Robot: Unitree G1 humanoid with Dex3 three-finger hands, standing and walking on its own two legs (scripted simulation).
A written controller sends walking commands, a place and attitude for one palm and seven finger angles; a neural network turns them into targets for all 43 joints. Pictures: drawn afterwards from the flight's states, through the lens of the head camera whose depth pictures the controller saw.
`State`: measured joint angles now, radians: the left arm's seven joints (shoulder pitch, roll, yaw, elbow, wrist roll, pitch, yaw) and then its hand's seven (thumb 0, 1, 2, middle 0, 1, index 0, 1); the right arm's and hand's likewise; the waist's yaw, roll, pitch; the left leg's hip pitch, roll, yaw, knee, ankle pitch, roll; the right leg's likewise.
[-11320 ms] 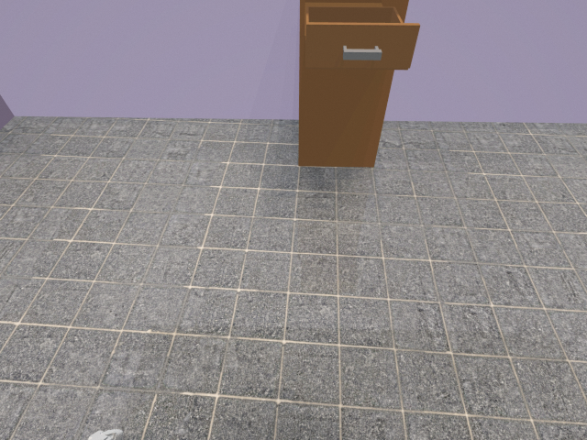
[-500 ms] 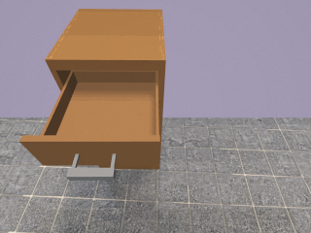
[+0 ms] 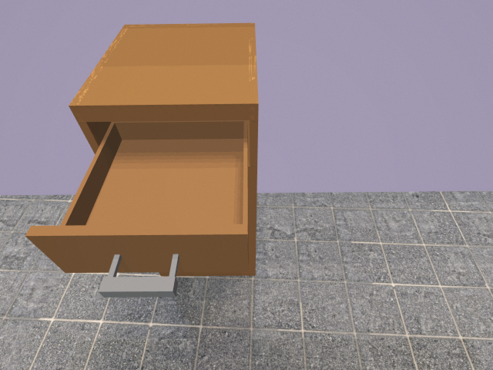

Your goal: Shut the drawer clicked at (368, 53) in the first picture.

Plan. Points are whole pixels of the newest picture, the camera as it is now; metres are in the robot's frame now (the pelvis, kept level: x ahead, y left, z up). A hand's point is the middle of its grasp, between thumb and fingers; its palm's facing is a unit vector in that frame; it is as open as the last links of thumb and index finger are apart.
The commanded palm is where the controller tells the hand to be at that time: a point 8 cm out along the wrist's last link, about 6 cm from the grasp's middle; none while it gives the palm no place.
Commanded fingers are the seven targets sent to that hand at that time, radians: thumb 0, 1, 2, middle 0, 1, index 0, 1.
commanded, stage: raise the hand and make a fist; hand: left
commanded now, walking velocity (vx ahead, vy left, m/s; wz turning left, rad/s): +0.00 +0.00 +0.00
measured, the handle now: (142, 273) +0.27 +0.20 -0.01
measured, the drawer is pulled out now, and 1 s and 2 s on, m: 0.30 0.30 0.30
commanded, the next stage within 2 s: bring the fist close to the handle in 1.92 s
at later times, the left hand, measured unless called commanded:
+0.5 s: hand out of the picture +0.09 +0.16 -0.01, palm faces +0.21 -0.97 -0.12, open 5.8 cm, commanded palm +0.07 +0.21 -0.02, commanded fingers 0.00 0.90 0.90 -0.70 -0.84 -0.70 -0.84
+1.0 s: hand out of the picture +0.10 +0.17 +0.01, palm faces +0.04 -1.00 -0.05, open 3.4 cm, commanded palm +0.05 +0.23 +0.03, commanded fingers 0.00 0.90 0.90 -1.20 -1.38 -1.20 -1.38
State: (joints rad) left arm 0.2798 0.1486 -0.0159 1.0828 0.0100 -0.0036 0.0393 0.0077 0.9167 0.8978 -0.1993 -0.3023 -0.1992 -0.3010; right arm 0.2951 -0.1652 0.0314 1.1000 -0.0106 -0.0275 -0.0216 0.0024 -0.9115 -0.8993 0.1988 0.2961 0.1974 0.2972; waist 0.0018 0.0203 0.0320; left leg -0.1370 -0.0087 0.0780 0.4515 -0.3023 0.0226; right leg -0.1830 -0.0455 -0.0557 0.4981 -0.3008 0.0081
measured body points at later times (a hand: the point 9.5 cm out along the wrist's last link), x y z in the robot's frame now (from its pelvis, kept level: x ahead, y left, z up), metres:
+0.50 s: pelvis -0.05 -0.05 -0.07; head -0.01 -0.04 +0.38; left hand +0.07 +0.21 +0.00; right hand +0.22 -0.27 -0.10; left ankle -0.04 +0.10 -0.74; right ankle -0.02 -0.12 -0.74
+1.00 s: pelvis -0.04 -0.02 -0.05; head -0.01 -0.02 +0.40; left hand +0.09 +0.23 +0.02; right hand +0.13 -0.27 -0.12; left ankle -0.04 +0.10 -0.74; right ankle -0.02 -0.12 -0.74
